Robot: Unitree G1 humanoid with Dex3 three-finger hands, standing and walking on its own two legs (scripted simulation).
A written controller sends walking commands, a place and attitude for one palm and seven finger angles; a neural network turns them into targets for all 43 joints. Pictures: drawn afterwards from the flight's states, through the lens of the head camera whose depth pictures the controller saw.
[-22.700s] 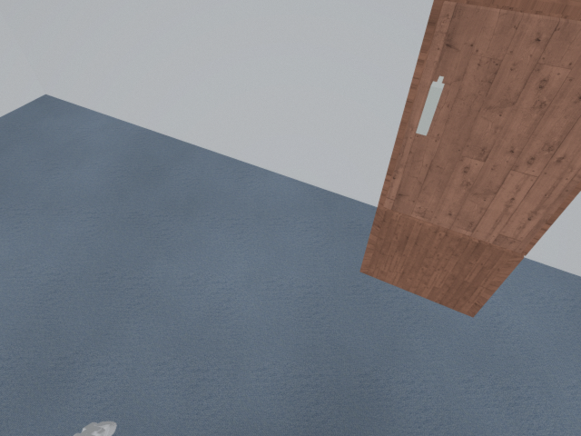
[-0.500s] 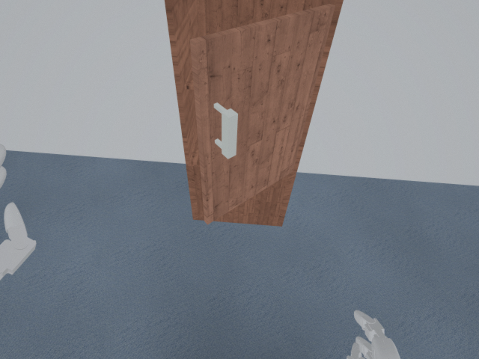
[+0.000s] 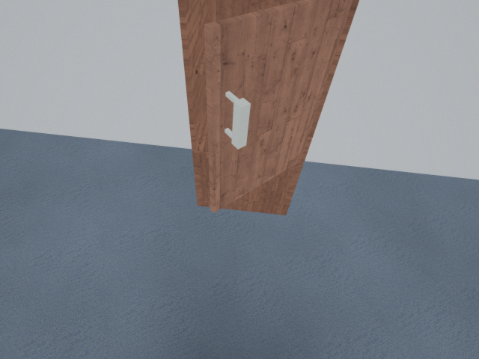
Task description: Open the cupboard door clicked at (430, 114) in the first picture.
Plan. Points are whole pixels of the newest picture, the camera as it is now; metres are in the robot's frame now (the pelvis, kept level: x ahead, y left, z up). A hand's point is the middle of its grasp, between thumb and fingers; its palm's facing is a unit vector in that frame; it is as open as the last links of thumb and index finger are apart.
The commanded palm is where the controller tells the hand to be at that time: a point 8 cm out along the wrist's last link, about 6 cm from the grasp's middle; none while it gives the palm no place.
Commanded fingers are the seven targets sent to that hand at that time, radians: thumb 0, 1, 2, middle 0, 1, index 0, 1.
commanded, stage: let the arm hang, fingers relaxed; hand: left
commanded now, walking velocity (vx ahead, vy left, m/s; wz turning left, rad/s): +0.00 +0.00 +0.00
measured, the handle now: (234, 119) +0.60 +0.05 +0.05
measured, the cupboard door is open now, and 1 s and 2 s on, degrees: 43 43 43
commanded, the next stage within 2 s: look to check the result in 0.78 s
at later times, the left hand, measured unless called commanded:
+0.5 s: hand out of the picture -0.04 +0.17 -0.17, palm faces +0.04 -0.98 -0.19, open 7.3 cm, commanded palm none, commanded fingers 0.00 0.90 0.90 -0.20 -0.30 -0.20 -0.30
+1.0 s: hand out of the picture -0.02 +0.16 -0.17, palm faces +0.05 -0.98 -0.19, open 7.3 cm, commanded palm none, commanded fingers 0.00 0.90 0.90 -0.20 -0.30 -0.20 -0.30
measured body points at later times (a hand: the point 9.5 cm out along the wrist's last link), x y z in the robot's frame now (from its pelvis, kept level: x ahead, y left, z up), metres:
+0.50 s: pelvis -0.01 +0.01 +0.01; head +0.00 +0.00 +0.46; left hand -0.04 +0.22 -0.15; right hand -0.02 -0.19 -0.16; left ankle +0.04 +0.11 -0.73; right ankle -0.01 -0.10 -0.73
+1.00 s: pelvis +0.01 -0.01 +0.01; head +0.02 -0.01 +0.46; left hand -0.02 +0.21 -0.15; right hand -0.01 -0.21 -0.16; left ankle +0.04 +0.11 -0.73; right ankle -0.01 -0.10 -0.73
